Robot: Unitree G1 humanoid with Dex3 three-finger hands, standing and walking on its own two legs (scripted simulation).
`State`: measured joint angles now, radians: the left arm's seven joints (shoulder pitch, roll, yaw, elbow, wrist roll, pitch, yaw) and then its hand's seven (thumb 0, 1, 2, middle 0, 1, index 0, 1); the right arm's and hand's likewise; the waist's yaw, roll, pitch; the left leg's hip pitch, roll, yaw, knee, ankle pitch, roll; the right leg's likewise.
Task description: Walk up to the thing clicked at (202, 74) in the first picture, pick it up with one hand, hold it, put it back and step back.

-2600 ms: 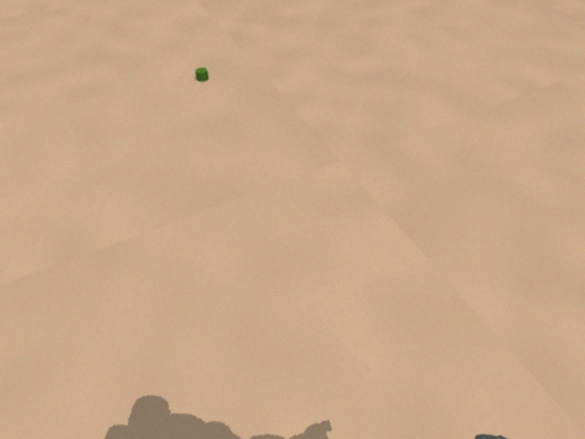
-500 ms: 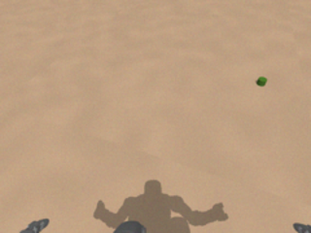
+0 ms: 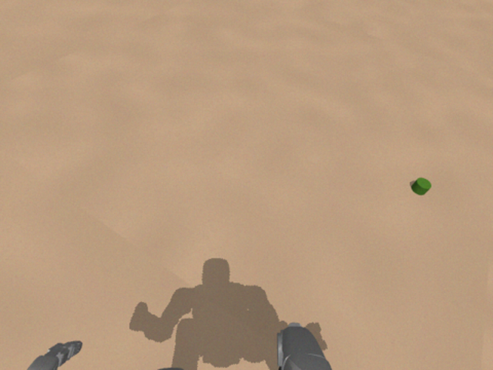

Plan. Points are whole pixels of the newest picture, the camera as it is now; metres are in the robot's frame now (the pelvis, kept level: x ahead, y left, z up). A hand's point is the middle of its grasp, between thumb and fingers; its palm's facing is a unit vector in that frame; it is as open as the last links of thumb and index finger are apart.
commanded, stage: walk up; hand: left
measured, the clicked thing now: (421, 186) +1.05 -1.03 -0.73
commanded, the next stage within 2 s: none
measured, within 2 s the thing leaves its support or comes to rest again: neither
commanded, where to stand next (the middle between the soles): +0.89 -1.48 m, yaw +39 degrees
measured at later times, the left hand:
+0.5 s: hand (218, 311) +0.23 +0.04 -0.12, palm faces +0.23 -0.90 -0.38, open 7.4 cm
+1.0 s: hand (327, 238) +0.40 -0.20 -0.14, palm faces +0.31 -0.88 -0.36, open 7.4 cm
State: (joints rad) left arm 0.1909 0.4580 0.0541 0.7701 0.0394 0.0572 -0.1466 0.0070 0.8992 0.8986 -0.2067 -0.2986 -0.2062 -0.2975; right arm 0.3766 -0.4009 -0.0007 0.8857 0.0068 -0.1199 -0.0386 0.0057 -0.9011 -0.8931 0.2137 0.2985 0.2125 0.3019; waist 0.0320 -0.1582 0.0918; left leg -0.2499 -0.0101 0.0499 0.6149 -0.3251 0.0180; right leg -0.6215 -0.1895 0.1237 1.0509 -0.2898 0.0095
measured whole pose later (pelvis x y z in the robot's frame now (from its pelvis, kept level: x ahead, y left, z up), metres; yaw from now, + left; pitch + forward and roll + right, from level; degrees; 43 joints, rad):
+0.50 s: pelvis +0.23 -0.26 +0.01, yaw +13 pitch +0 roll +1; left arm 0.27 0.45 0.10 0.75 0.05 0.05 -0.09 0.00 0.90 0.90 -0.21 -0.30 -0.21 -0.30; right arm 0.33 -0.44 -0.03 0.91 0.01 -0.07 -0.06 0.01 -0.91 -0.89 0.21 0.30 0.21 0.30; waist 0.09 -0.05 0.05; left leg -0.53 0.01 0.14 0.80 -0.20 0.06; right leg -0.19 0.05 -0.23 0.52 -0.36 -0.14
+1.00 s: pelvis +0.40 -0.49 -0.01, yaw +22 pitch +0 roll +0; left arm 0.24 0.43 0.08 0.71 0.04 0.06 -0.09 0.00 0.90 0.90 -0.20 -0.30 -0.20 -0.30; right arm 0.30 -0.52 -0.06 0.97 0.00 -0.05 -0.11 0.01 -0.90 -0.89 0.21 0.30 0.21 0.30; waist 0.02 -0.03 0.05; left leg -0.57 0.06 -0.06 1.15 -0.51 0.06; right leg -0.42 -0.07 -0.04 0.81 -0.38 0.01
